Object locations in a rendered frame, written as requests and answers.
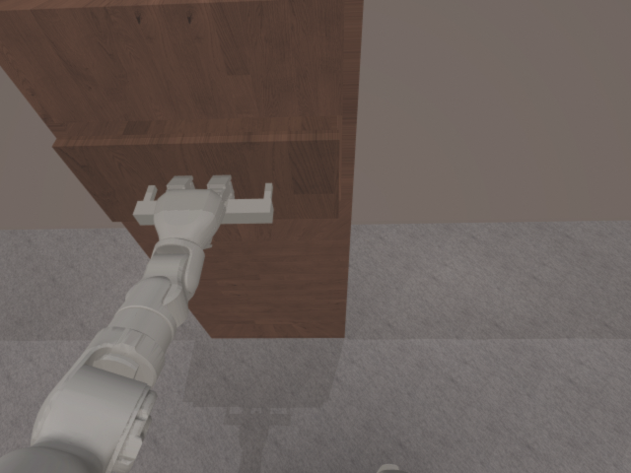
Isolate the drawer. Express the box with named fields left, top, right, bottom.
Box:
left=52, top=115, right=339, bottom=222

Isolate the robot left hand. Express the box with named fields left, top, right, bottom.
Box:
left=154, top=175, right=235, bottom=250

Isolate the handle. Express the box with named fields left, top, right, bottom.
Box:
left=133, top=183, right=274, bottom=226

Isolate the cabinet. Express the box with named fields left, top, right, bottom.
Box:
left=0, top=0, right=364, bottom=338

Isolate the left robot upper arm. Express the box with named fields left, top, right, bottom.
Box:
left=0, top=365, right=158, bottom=473

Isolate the robot left forearm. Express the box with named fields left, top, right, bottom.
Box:
left=31, top=238, right=205, bottom=446

